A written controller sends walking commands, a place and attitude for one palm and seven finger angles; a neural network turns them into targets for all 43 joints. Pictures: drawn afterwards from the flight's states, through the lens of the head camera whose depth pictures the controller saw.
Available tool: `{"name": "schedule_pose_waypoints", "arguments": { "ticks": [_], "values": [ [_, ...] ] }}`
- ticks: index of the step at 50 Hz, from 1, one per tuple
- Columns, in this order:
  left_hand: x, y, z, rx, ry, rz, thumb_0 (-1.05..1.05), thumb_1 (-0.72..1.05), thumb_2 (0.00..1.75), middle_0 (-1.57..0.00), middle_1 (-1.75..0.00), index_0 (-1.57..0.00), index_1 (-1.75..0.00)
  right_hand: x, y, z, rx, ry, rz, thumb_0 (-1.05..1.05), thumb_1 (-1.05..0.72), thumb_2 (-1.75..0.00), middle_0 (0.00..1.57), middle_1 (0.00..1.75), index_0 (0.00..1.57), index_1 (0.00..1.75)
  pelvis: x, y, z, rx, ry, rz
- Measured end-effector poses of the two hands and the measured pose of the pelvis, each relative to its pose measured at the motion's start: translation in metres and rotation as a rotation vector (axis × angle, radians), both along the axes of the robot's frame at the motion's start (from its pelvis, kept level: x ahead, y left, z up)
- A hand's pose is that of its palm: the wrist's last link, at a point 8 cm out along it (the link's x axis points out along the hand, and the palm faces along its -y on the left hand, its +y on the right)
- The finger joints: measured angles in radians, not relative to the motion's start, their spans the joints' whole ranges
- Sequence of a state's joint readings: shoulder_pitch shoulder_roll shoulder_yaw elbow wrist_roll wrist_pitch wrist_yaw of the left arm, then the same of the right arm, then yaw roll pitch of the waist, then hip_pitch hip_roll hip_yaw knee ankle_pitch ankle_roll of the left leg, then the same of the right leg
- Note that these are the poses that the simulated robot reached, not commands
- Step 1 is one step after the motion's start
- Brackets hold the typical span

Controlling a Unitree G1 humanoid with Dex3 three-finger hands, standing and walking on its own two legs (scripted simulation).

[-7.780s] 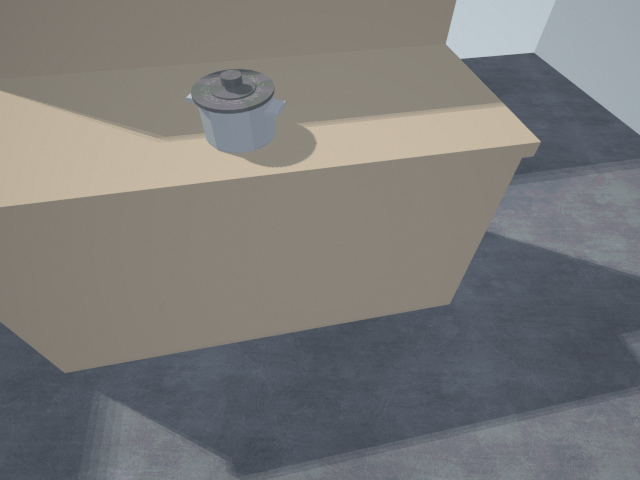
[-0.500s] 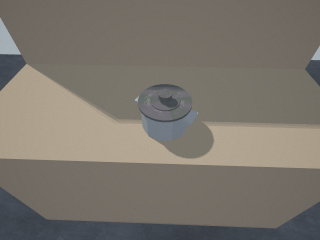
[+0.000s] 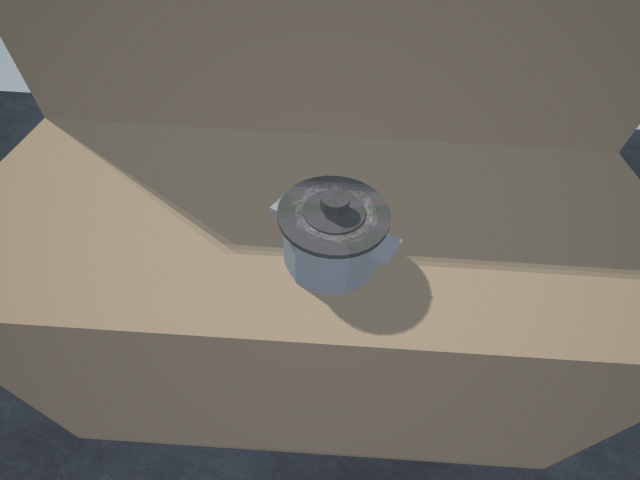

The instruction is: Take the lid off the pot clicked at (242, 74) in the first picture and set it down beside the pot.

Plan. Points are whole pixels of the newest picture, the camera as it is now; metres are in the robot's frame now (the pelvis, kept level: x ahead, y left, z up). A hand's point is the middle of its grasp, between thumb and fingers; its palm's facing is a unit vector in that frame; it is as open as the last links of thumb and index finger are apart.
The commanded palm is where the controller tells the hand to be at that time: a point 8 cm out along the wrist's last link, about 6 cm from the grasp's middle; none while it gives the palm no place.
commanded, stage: come to a stop and stand still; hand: left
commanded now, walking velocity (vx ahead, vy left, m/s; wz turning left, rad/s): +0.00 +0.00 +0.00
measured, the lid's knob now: (334, 201) +0.47 +0.01 +0.10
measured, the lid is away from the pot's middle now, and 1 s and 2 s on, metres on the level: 0.00 0.00 0.00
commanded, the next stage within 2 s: look again from close up in 0.22 s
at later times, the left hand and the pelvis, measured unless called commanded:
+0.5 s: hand out of the picture -0.02 +0.15 -0.18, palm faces +0.02 -0.99 -0.15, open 7.4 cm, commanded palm none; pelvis +0.00 +0.00 +0.00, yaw +0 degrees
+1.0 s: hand out of the picture -0.05 +0.15 -0.18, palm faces +0.04 -0.99 -0.12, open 7.4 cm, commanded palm none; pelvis +0.00 +0.01 +0.00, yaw +0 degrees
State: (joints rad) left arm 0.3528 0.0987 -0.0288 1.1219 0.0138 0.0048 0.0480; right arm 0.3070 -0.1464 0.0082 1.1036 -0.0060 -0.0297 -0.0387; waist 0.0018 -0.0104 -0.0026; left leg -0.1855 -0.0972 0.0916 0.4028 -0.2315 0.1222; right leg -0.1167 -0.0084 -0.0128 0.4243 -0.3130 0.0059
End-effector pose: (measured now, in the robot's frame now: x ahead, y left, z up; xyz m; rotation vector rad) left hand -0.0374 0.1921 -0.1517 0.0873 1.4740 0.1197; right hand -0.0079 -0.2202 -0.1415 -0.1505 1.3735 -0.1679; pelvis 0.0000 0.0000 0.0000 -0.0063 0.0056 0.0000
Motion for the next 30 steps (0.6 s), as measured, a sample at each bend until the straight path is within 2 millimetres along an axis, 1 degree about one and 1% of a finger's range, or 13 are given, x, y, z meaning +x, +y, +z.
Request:
{"name": "schedule_pose_waypoints", "arguments": {
  "ticks": [8,15,22,30],
  "values": [
    [0.013,0.004,0.0,0.015,-0.027,-0.01,0.0,0.91,0.9,-0.2,-0.3,-0.2,-0.3,-0.005,0.003,-0.001,0.012,0.018,-0.011,0.0,-0.92,-0.9,0.2,0.3,0.2,0.3,0.003,-0.002,0.0,-0.001,-0.006,0.0],
    [0.017,0.008,0.001,0.023,-0.035,-0.016,0.0,0.91,0.9,-0.2,-0.3,-0.2,-0.3,-0.014,0.009,-0.002,0.028,0.039,-0.019,0.0,-0.91,-0.9,0.2,0.3,0.2,0.3,0.003,-0.002,0.0,-0.001,-0.007,-0.001],
    [0.013,0.008,0.001,0.022,-0.028,-0.012,0.0,0.91,0.9,-0.2,-0.3,-0.2,-0.3,-0.021,0.015,-0.003,0.039,0.055,-0.024,0.0,-0.91,-0.9,0.2,0.3,0.2,0.3,0.003,-0.001,0.001,0.0,-0.007,0.001],
    [0.003,0.005,0.0,0.005,-0.001,-0.003,0.0,0.91,0.9,-0.2,-0.3,-0.2,-0.3,-0.024,0.017,-0.001,0.037,0.069,-0.023,0.0,-0.91,-0.9,0.2,0.3,0.2,0.3,0.002,0.001,0.001,-0.001,-0.003,0.004]
  ]
}}
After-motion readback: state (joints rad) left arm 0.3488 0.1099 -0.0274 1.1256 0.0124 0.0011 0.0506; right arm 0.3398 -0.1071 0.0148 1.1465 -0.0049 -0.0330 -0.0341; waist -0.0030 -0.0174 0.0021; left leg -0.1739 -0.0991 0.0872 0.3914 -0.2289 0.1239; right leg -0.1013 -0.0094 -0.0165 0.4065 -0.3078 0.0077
